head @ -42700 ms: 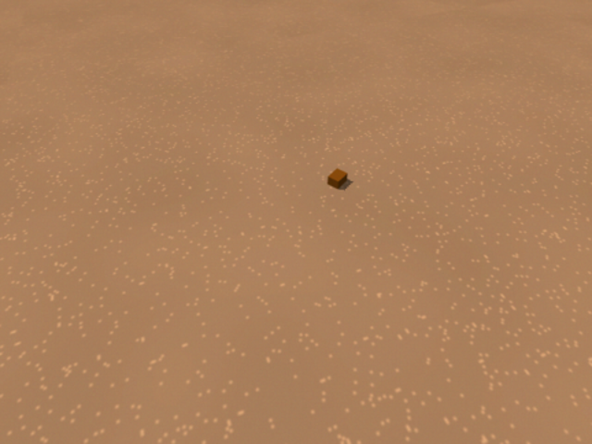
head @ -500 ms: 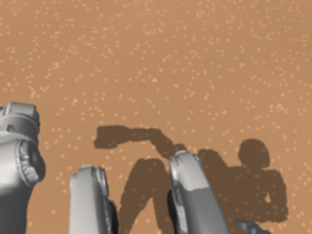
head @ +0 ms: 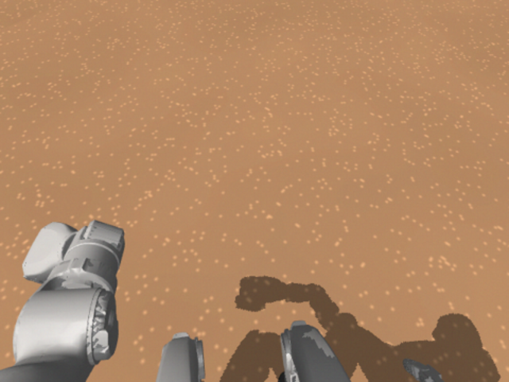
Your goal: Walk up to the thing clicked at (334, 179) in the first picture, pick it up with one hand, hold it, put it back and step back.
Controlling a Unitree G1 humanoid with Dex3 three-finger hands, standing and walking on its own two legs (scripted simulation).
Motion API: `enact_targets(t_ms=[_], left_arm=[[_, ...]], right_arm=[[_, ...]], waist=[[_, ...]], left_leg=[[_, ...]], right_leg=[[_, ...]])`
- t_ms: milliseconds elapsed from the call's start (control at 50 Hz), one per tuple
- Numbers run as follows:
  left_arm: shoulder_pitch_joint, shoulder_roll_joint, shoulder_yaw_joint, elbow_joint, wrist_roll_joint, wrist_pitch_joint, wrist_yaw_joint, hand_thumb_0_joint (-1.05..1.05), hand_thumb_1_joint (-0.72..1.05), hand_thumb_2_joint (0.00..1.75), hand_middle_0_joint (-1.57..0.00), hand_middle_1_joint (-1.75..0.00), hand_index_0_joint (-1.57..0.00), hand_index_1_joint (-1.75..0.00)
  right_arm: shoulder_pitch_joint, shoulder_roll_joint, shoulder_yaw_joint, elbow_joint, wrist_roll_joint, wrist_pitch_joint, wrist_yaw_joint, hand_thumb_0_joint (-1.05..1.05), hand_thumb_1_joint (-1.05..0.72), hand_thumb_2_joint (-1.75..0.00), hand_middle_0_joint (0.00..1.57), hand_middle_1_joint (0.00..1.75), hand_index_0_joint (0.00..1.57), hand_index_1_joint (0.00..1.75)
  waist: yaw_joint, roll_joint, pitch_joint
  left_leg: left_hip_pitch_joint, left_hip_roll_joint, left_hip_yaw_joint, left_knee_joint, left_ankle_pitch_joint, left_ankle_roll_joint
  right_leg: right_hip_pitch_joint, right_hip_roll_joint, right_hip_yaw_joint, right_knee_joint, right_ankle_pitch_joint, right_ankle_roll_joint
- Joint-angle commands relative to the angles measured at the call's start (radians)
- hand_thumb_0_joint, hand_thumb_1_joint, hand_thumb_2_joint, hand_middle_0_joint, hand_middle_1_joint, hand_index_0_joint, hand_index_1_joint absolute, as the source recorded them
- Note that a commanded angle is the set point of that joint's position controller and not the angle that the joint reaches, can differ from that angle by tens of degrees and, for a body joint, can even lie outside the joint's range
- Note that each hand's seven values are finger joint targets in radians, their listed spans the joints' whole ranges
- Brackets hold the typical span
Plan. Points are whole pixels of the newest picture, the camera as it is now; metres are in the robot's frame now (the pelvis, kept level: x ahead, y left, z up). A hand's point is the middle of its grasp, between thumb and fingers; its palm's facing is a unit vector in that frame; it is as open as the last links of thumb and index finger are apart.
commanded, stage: lift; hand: left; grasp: from above
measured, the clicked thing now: (80, 272) +0.36 +0.29 -0.09
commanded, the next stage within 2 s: hold in 0.58 s
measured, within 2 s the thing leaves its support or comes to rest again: neither
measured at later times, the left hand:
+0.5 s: hand (58, 237) +0.36 +0.26 +0.04, palm faces -0.07 -0.48 -0.87, open 9.2 cm
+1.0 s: hand (51, 208) +0.38 +0.26 +0.08, palm faces -0.06 -0.45 -0.89, open 9.3 cm
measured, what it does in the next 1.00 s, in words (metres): rises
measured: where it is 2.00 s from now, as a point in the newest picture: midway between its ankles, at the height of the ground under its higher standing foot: outside the picture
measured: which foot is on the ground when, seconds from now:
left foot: down 0.00-1.00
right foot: down 0.00-1.00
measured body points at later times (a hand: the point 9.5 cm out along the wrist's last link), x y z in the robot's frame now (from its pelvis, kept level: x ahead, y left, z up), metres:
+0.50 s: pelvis +0.03 +0.01 +0.10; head +0.10 +0.00 +0.54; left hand +0.36 +0.28 +0.09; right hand +0.12 -0.25 -0.04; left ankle +0.06 +0.16 -0.57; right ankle +0.06 -0.11 -0.57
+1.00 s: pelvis +0.07 +0.01 +0.13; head +0.11 +0.00 +0.57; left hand +0.39 +0.28 +0.13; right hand +0.18 -0.25 +0.00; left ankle +0.06 +0.16 -0.57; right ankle +0.06 -0.11 -0.57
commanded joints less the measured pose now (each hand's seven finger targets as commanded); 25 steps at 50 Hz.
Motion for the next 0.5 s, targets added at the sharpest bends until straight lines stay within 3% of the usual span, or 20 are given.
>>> enact_targets(t_ms=[0, 120, 220, 320, 420, 440, 480], left_arm=[[-0.36, 0.2, -0.033, -0.098, 0.028, 0.001, 0.036, 0.0, 0.59, 0.74, -0.97, -0.55, -0.95, -0.58], [-0.322, 0.168, -0.045, -0.084, 0.01, 0.02, 0.03, 0.0, 0.59, 0.65, -0.94, -0.53, -0.93, -0.55], [-0.335, 0.149, -0.055, -0.129, -0.007, 0.031, 0.05, 0.0, 0.65, 0.71, -0.99, -0.58, -0.98, -0.59], [-0.353, 0.154, -0.059, -0.18, -0.017, 0.049, 0.07, 0.0, 0.72, 0.69, -1.03, -0.56, -1.03, -0.58], [-0.336, 0.144, -0.067, -0.188, -0.024, 0.069, 0.056, 0.0, 0.69, 0.68, -1.01, -0.56, -1.0, -0.57], [-0.348, 0.11, -0.088, -0.206, -0.028, 0.07, 0.05, 0.0, 0.7, 0.7, -1.02, -0.56, -1.01, -0.58], [-0.32, 0.125, -0.086, -0.185, -0.021, 0.08, 0.04, 0.0, 0.7, 0.7, -1.02, -0.56, -1.01, -0.58]], right_arm=[[0.041, -0.142, -0.04, -0.046, 0.007, -0.041, -0.014, 0.0, -0.88, -0.9, 0.2, 0.3, 0.2, 0.3], [0.037, -0.132, -0.044, -0.062, -0.001, -0.035, -0.01, 0.0, -0.88, -0.89, 0.2, 0.3, 0.2, 0.3], [0.062, -0.13, -0.049, -0.065, -0.017, -0.014, 0.0, 0.0, -0.88, -0.89, 0.2, 0.3, 0.2, 0.3], [0.051, -0.138, -0.052, -0.069, -0.025, 0.001, 0.005, 0.0, -0.88, -0.89, 0.2, 0.3, 0.2, 0.3], [0.039, -0.143, -0.051, -0.074, -0.021, 0.01, 0.008, 0.0, -0.88, -0.89, 0.2, 0.3, 0.2, 0.3], [0.032, -0.133, -0.044, -0.073, -0.019, 0.008, 0.009, 0.0, -0.88, -0.89, 0.2, 0.3, 0.2, 0.3], [0.024, -0.142, -0.047, -0.071, -0.014, 0.005, 0.01, 0.0, -0.88, -0.89, 0.2, 0.3, 0.2, 0.3]], waist=[[-0.01, 0.032, -0.3], [0.003, -0.006, -0.295], [0.009, -0.011, -0.349], [0.018, 0.022, -0.332], [0.021, 0.006, -0.282], [0.017, 0.005, -0.269], [0.033, 0.0, -0.233]], left_leg=[[0.33, -0.072, 0.057, -0.244, 0.116, 0.053], [0.43, -0.083, 0.066, -0.346, 0.194, 0.048], [0.503, -0.09, 0.088, -0.391, 0.301, 0.048], [0.621, -0.084, 0.083, -0.487, 0.313, 0.039], [0.696, -0.083, 0.073, -0.575, 0.304, 0.034], [0.702, -0.087, 0.071, -0.588, 0.291, 0.038], [0.713, -0.089, 0.07, -0.621, 0.281, 0.037]], right_leg=[[0.312, 0.031, 0.048, -0.383, 0.078, 0.03], [0.454, 0.031, 0.043, -0.477, 0.169, 0.039], [0.569, 0.029, 0.047, -0.52, 0.345, 0.049], [0.614, 0.034, 0.032, -0.58, 0.317, 0.038], [0.663, 0.034, 0.014, -0.636, 0.305, 0.036], [0.672, 0.033, 0.016, -0.655, 0.286, 0.036], [0.688, 0.032, 0.013, -0.68, 0.27, 0.036]])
